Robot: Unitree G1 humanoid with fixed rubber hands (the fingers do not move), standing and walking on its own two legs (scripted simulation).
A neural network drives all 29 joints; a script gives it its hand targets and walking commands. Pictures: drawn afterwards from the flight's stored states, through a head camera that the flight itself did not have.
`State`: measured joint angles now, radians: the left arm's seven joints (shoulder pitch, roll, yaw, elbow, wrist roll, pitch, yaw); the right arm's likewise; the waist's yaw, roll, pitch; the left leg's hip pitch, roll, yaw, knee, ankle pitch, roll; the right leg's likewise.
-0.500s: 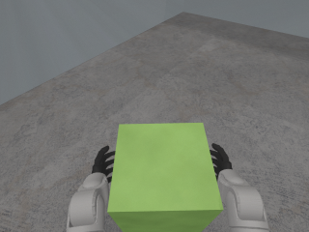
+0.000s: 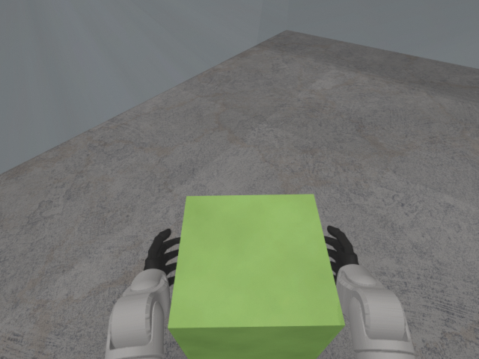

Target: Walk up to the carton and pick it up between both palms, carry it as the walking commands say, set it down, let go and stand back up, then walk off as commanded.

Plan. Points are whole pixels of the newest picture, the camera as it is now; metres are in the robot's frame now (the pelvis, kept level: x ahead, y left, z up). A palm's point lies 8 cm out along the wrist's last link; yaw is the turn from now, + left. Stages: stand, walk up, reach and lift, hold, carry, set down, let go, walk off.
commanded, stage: carry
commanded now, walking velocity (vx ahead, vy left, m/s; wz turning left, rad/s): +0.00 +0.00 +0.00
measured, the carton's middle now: (251, 285) +0.26 +0.00 -0.01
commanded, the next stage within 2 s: hold in 0.44 s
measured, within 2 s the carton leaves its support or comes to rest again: neither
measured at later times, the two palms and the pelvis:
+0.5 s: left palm (155, 280) +0.25 +0.15 +0.04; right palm (342, 277) +0.25 -0.15 +0.03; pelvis +0.00 +0.00 +0.01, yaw -1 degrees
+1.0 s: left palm (137, 292) +0.24 +0.18 +0.04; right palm (332, 295) +0.22 -0.12 +0.04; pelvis -0.05 +0.04 +0.01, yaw -10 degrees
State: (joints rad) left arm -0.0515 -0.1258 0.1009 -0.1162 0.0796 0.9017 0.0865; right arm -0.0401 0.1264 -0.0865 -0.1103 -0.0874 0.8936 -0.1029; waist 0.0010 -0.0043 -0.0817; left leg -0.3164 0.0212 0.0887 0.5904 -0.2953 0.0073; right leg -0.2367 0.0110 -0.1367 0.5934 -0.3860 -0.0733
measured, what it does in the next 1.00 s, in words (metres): shifts its weight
